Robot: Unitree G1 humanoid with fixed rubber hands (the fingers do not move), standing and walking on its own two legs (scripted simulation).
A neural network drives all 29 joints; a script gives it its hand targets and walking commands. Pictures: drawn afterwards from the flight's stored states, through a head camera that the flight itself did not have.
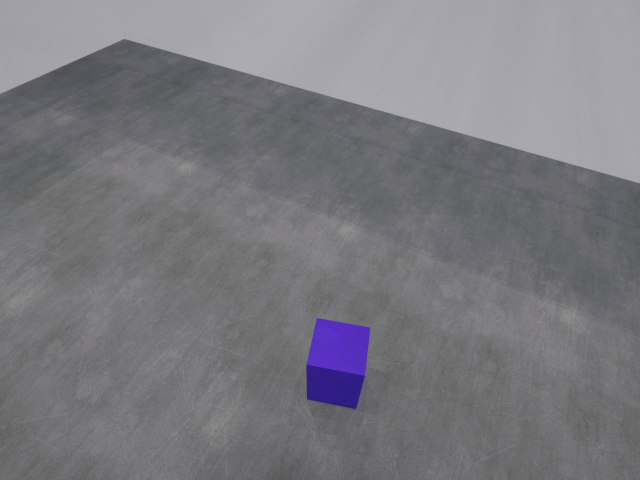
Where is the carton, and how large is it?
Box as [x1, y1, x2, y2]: [306, 318, 369, 408]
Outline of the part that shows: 317,318 306,364 307,398 355,408 364,376 369,327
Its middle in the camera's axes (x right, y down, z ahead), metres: +0.05 +0.38 +1.13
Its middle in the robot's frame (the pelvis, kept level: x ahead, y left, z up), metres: +0.55 -0.02 -0.62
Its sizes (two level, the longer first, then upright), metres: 0.153 0.140 0.253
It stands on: the floor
